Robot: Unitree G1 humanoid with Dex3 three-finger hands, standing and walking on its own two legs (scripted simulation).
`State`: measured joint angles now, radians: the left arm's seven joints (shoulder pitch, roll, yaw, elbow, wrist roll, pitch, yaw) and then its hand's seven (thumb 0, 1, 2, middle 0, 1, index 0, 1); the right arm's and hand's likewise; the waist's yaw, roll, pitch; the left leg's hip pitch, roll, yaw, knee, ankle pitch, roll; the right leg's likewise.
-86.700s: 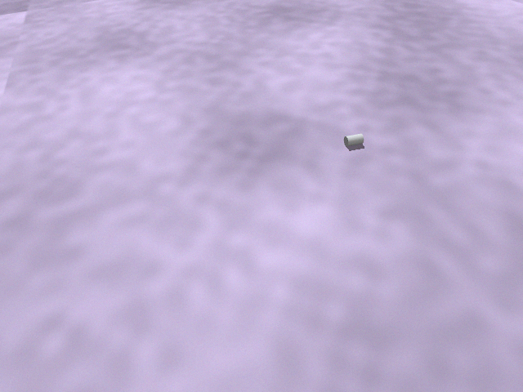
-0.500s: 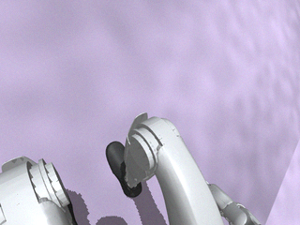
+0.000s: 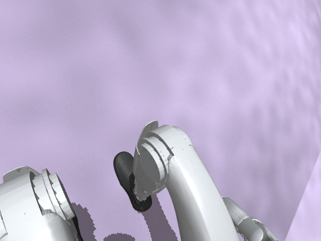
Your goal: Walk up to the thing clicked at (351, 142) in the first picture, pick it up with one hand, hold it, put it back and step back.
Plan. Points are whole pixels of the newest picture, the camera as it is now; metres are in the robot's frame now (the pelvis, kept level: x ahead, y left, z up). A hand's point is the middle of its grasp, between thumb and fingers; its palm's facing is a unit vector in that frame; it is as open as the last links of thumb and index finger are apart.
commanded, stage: rest palm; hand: left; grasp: from above
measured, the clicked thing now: out of the picture +0.46 +0.47 -0.29
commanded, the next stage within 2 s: go down in 1.76 s
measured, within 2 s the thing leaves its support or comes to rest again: neither
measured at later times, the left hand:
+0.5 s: hand out of the picture +0.45 +0.42 -0.23, palm faces -0.44 -0.18 -0.88, open 14.0 cm
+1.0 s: hand out of the picture +0.44 +0.43 -0.23, palm faces -0.45 -0.18 -0.88, open 14.0 cm
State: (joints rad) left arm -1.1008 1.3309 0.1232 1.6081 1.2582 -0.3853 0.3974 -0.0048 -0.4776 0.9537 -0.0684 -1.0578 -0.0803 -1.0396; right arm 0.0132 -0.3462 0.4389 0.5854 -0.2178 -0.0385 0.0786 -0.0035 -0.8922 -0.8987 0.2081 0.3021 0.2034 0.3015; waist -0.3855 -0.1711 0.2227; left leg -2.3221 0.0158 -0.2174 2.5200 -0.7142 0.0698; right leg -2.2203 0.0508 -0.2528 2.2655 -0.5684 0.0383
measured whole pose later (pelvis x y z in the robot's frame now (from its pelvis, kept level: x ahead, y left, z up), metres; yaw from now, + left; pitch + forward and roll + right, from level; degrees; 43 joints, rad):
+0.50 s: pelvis +0.00 +0.00 +0.00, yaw +0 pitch +27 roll -17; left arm -1.10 1.34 0.12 1.60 1.25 -0.38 0.37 0.00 -0.48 0.96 -0.07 -1.05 -0.08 -1.04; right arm 0.01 -0.35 0.44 0.58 -0.22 -0.03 0.08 0.00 -0.89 -0.90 0.21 0.30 0.20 0.30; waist -0.39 -0.17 0.23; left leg -2.32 0.01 -0.22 2.52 -0.71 0.07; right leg -2.22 0.05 -0.25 2.26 -0.57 0.04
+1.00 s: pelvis +0.00 +0.00 +0.00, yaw +0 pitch +27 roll -18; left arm -1.09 1.34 0.13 1.59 1.24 -0.38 0.36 0.00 -0.49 0.96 -0.07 -1.04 -0.07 -1.03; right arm 0.01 -0.35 0.44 0.57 -0.22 -0.03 0.07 0.00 -0.89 -0.90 0.21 0.30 0.20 0.30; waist -0.38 -0.17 0.23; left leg -2.33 0.02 -0.22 2.52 -0.71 0.07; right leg -2.22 0.05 -0.25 2.27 -0.57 0.04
